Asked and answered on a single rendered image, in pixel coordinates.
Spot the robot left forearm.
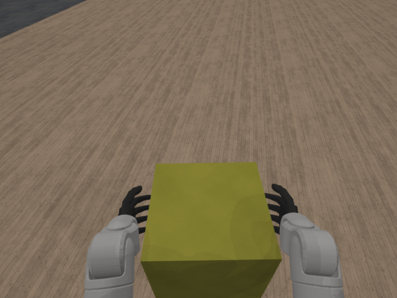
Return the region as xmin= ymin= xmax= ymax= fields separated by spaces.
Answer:
xmin=84 ymin=215 xmax=140 ymax=298

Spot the right robot hand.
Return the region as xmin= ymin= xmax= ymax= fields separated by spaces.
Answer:
xmin=264 ymin=184 xmax=298 ymax=235

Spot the carton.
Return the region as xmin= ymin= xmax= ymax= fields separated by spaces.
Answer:
xmin=140 ymin=162 xmax=282 ymax=298

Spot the left robot hand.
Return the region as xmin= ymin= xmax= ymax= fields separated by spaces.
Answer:
xmin=118 ymin=186 xmax=151 ymax=234

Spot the robot right forearm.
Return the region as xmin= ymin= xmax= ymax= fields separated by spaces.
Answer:
xmin=280 ymin=212 xmax=344 ymax=298

